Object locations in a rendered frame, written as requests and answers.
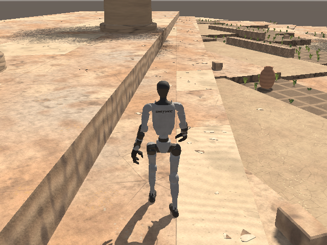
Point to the left robot foot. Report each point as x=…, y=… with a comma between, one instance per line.
x=152, y=197

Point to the robot right forearm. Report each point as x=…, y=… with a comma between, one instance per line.
x=184, y=131

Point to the right robot hand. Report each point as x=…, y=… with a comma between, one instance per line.
x=180, y=135

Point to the robot right upper arm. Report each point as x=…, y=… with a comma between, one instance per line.
x=181, y=115

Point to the robot left forearm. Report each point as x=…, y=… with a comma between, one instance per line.
x=139, y=139

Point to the left robot thigh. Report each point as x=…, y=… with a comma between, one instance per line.
x=151, y=152

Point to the left robot hand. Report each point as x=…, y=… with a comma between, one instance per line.
x=133, y=155

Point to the robot left upper arm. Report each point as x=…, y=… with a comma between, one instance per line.
x=145, y=116

